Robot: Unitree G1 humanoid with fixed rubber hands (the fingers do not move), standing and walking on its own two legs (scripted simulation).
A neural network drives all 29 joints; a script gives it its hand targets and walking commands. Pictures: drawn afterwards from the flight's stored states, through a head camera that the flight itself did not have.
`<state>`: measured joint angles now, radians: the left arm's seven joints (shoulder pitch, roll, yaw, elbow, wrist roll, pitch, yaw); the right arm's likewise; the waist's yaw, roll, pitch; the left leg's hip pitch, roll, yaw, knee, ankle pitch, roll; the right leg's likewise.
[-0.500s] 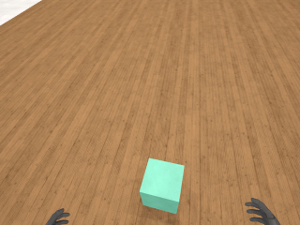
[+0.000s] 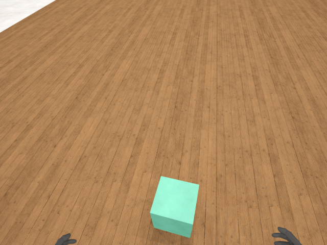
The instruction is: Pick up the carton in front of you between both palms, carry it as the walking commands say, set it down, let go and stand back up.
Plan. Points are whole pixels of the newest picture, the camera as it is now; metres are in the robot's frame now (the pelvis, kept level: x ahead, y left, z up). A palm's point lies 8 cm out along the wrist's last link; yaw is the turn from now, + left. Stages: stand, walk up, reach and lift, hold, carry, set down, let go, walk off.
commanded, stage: stand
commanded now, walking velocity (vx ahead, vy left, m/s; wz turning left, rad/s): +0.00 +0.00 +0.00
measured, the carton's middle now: (175, 207) +0.45 -0.01 -0.65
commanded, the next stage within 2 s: none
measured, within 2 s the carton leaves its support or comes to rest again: neither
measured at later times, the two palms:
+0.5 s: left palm out of the picture +0.08 +0.31 -0.09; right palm out of the picture +0.08 -0.30 -0.10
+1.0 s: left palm out of the picture +0.07 +0.32 -0.09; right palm out of the picture +0.06 -0.30 -0.10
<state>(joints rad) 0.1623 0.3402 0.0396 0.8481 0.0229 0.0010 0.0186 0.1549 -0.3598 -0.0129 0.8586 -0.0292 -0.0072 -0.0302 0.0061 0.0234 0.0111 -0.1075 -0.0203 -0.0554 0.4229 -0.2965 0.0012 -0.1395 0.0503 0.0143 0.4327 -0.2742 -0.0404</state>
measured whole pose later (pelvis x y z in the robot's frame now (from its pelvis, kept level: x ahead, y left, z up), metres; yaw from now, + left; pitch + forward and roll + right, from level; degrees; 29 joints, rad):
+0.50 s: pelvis -0.02 +0.00 +0.01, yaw +0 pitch -2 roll +0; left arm 0.14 0.36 0.03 0.97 0.02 -0.01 0.01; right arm 0.15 -0.37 0.00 0.97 -0.02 -0.02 -0.02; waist 0.01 0.02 0.02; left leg -0.09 -0.02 -0.05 0.35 -0.23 0.00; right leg -0.12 0.05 0.02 0.36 -0.20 -0.03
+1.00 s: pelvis -0.03 +0.01 +0.01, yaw +0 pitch -2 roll +0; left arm 0.11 0.38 0.01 1.03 0.01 -0.01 0.01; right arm 0.13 -0.39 0.00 1.03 -0.02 -0.02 -0.02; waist 0.00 0.01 0.03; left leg -0.08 -0.02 -0.05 0.32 -0.21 0.01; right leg -0.11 0.04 0.03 0.33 -0.18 -0.03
